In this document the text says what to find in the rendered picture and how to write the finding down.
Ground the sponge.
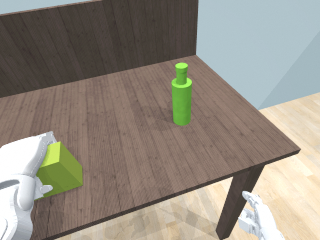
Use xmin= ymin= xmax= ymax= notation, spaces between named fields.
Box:
xmin=34 ymin=141 xmax=83 ymax=201

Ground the right robot hand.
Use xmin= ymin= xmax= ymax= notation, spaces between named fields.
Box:
xmin=238 ymin=191 xmax=277 ymax=237

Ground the robot left forearm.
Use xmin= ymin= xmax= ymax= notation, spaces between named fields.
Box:
xmin=0 ymin=174 xmax=36 ymax=240

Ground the left robot hand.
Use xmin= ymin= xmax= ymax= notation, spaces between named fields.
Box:
xmin=0 ymin=131 xmax=57 ymax=200

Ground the table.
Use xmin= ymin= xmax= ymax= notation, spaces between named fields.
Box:
xmin=0 ymin=0 xmax=301 ymax=240

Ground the robot right forearm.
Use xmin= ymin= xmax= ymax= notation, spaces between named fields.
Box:
xmin=258 ymin=227 xmax=285 ymax=240

